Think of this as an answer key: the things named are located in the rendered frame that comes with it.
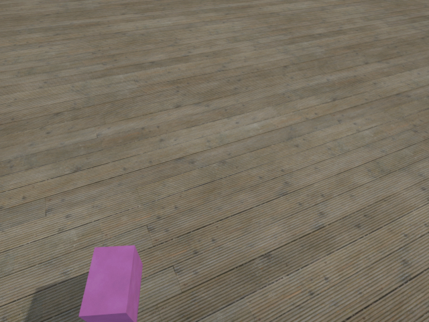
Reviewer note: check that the carton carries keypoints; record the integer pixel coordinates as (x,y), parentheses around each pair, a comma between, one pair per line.
(113,285)

